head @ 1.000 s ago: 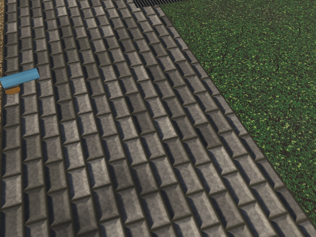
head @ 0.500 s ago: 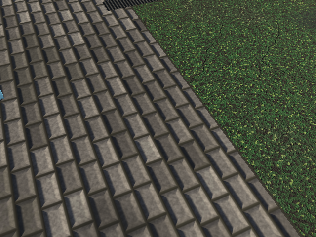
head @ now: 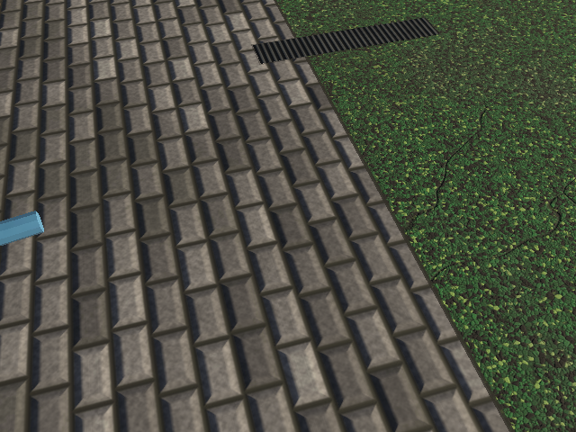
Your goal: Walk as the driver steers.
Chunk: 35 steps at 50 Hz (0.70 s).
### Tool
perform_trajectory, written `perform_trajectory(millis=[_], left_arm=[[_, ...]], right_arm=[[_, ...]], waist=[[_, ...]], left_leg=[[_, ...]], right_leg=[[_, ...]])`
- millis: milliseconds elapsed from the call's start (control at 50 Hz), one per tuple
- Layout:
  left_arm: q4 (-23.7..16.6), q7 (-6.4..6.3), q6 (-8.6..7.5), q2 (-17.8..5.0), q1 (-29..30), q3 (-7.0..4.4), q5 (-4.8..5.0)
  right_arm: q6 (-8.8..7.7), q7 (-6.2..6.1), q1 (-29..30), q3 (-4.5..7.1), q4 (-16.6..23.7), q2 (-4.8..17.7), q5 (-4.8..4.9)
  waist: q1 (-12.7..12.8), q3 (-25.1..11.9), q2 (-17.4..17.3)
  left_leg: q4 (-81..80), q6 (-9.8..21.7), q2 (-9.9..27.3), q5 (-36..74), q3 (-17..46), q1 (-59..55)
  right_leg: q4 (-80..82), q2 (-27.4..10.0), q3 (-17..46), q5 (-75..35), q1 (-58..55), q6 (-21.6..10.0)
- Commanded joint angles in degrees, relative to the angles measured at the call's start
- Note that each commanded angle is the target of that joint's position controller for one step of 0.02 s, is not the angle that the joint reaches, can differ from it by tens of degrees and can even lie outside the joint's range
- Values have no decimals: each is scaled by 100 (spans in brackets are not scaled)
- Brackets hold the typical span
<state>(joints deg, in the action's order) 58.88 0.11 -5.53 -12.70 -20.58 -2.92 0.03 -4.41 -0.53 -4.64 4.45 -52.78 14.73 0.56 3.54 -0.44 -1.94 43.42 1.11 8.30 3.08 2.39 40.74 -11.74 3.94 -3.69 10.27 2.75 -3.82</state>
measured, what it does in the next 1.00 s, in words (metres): walks ahead, turning right: left foot, then right foot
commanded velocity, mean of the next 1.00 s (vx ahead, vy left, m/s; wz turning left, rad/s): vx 0.25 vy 0.00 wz -0.30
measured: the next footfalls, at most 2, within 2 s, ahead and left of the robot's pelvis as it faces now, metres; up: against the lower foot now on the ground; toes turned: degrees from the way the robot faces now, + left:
left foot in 0.20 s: +0.31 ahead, +0.16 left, +0.00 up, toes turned +3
right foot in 0.72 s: +0.47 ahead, -0.06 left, +0.00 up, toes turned -12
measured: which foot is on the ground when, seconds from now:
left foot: up 0.00-0.18, down 0.20-0.72, up 0.74-1.00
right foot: down 0.00-0.22, up 0.24-0.70, down 0.72-1.00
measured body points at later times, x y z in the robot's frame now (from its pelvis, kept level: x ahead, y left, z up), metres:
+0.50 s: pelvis +0.27 +0.08 +0.00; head +0.31 +0.08 +0.45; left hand +0.40 +0.34 -0.13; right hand +0.31 -0.19 -0.14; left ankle +0.27 +0.15 -0.75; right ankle +0.37 -0.09 -0.68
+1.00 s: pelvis +0.38 +0.04 -0.01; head +0.43 +0.01 +0.44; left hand +0.60 +0.27 -0.11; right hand +0.46 -0.27 -0.13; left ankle +0.47 +0.20 -0.70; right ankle +0.43 -0.05 -0.75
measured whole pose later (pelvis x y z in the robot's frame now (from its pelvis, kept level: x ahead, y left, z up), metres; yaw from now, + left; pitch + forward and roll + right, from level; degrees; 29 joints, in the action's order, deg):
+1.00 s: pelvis +0.38 +0.04 -0.01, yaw -19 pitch +4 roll +2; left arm 42.4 -1.6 0.6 -16.5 -9.2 -5.4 0.2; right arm 0.0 -2.9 -2.1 4.0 -48.4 16.4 -0.1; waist 1.5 2.5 -0.5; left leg 50.6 -3.6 0.2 -21.4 5.7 30.5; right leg -25.7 5.2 5.6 5.6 23.3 -4.1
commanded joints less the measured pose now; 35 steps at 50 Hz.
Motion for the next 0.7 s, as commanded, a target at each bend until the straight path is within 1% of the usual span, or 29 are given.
perform_trajectory(millis=[20, 80, 120, 140, 160, 180, 200, 220, 240, 260, 280, 300, 320, 340, 360, 380, 400, 420, 460, 500, 520, 580, 640, 660, 680, 700], left_arm=[[-229, -62, -50, -905, -84, -157, 54], [-95, -72, 34, -946, -374, -187, 73], [-56, -90, 93, -1008, -406, -228, 91], [-58, -97, 120, -1049, -361, -250, 98], [-86, -100, 142, -1105, -256, -269, 98], [-125, -99, 169, -1131, -108, -274, 104], [-174, -96, 192, -989, -35, -218, 85], [-323, -93, 184, -780, -135, -116, -30], [-308, -15, 39, 16, -829, 93, 12], [-295, 4, -101, -625, -354, -46, 160], [-486, 14, -182, -898, 204, -120, 274], [-510, -41, -182, -889, 437, -125, 268], [-472, -91, -123, -840, 494, -176, 184], [-410, -108, -17, -724, 277, -193, 164], [-343, -122, 79, -560, 83, -187, 177], [-307, -138, 158, -459, -16, -189, 188], [-357, -153, 212, -440, 48, -199, 174], [-456, -158, 250, -448, 206, -208, 139], [-658, -130, 279, -471, 538, -214, 74], [-823, -63, 292, -408, 875, -182, 49], [-917, -28, 302, -385, 1070, -167, 46], [-1162, 64, 361, -462, 1407, -183, 37], [-1396, 166, 398, -585, 1526, -237, 32], [-1439, 200, 399, -641, 1445, -266, 41], [-1423, 226, 383, -701, 1206, -309, 49], [-1338, 215, 344, -878, 751, -402, 35]], right_arm=[[-69, 80, 597, -23, 385, 177, 29], [-110, 190, 1032, -75, 573, 186, 63], [-148, 262, 1129, -82, 679, 252, 80], [-165, 285, 1032, -65, 686, 327, 89], [-180, 292, 783, -18, 643, 446, 91], [-192, 282, 248, 72, 504, 613, 77], [-191, 246, -784, 225, 177, 902, 59], [-175, 183, -1880, 350, -42, 1382, -20], [-155, 233, -2120, 371, -174, 1608, -24], [-169, 239, -1987, 205, -120, 1046, 11], [-190, 218, -1468, 134, -18, 815, 24], [-200, 211, -892, 71, 129, 685, -37], [-220, 222, -578, 27, 166, 516, -110], [-248, 234, -505, -14, 121, 381, -182], [-259, 237, -528, -29, 51, 307, -208], [-268, 212, -550, -30, -5, 342, -221], [-273, 164, -555, -9, -34, 452, -236], [-262, 103, -527, 9, -39, 547, -236], [-187, -27, -421, 27, 0, 653, -210], [-103, -130, -386, 36, 31, 737, -178], [-66, -169, -441, 46, 21, 784, -161], [76, -238, -579, 83, -24, 871, -86], [235, -280, -518, 136, 25, 947, 9], [283, -300, -444, 159, 78, 983, 40], [327, -324, -340, 175, 146, 1004, 73], [363, -331, -380, 168, 177, 960, 81]], waist=[[-18, 495, 470], [108, 633, 458], [54, 637, 523], [-40, 571, 587], [-207, 403, 678], [-529, 57, 739], [-980, -564, 649], [-1254, -1492, -101], [-799, -2184, -1628], [-1010, -1919, -983], [-932, -1140, -735], [-717, -664, -171], [-530, -354, 4], [-323, -329, -117], [-223, -313, -186], [-143, -255, -220], [-101, -187, -249], [-79, -138, -252], [-90, -103, -228], [-198, -137, -257], [-287, -147, -250], [-432, -146, -207], [-412, -75, -288], [-350, -97, -319], [-208, -193, -291], [10, -436, -75]], left_leg=[[-698, -28, -156, 462, -188, -77], [-1116, 34, -244, 148, -218, 72], [-1312, 154, -301, -249, -225, -3], [-1397, 228, -364, -474, -267, -230], [-1446, 314, -502, -680, -377, -696], [-1525, 433, -720, -743, -569, -1517], [-1486, 616, -804, -635, -603, -2941], [-1349, 1011, 374, -634, 788, -4814], [-2203, 1879, 1492, -1885, 3600, -6502], [-2586, 1613, 1305, -2402, 3765, -6316], [-2649, 1353, 1145, -2075, 2877, -5590], [-2747, 1235, 1024, -852, 2102, -4624], [-2835, 1168, 859, 265, 1462, -3851], [-2883, 1079, 720, 1098, 961, -3417], [-2924, 1063, 632, 1660, 606, -3187], [-2965, 1078, 583, 2110, 281, -2998], [-3014, 1089, 566, 2419, 46, -2903], [-3058, 1100, 562, 2593, -151, -2885], [-3102, 1037, 481, 2574, -538, -2906], [-3100, 959, 386, 2422, -873, -2964], [-3084, 958, 414, 2360, -944, -3075], [-2867, 959, 601, 2148, -996, -3619], [-2343, 850, 810, 2142, -962, -3972], [-2044, 778, 828, 2324, -960, -4027], [-1561, 654, 742, 2601, -1033, -4030], [-722, 410, 452, 2533, -1205, -3855]], right_leg=[[636, -1528, 762, -728, 265, -746], [371, -1738, 723, -906, -338, -746], [123, -1911, 757, -1205, -663, -693], [-35, -1964, 760, -1534, -762, -640], [-316, -1956, 719, -2294, -798, -575], [-938, -1821, 569, -3355, -746, -475], [-2116, -1497, 325, -3748, -313, -307], [-4066, -1112, 48, -2009, 1007, -85], [-5866, -9, 396, 2026, 3209, 226], [-6504, -284, 1131, 2239, 3840, 90], [-6542, -576, 989, 1724, 4190, -12], [-6327, -862, 839, 1202, 3887, 21], [-6031, -1004, 826, 969, 3525, 80], [-5851, -1110, 902, 883, 3045, 103], [-5687, -1089, 912, 884, 2790, 136], [-5561, -1027, 877, 836, 2716, 177], [-5389, -980, 870, 647, 2784, 222], [-5120, -959, 866, 402, 2915, 277], [-4337, -936, 740, -213, 2997, 356], [-3589, -914, 518, -773, 2801, 370], [-3323, -896, 434, -960, 2765, 371], [-2831, -833, 301, -925, 2853, 337], [-2573, -735, 167, -221, 2903, 169], [-2433, -646, 86, 6, 2790, 82], [-2089, -481, -51, -36, 2455, -32], [-1506, -284, -76, -761, 1697, -211]])
Over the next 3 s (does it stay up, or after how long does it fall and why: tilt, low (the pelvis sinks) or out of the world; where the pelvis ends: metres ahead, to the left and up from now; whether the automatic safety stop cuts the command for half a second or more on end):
stays up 0.80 -0.08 -0.01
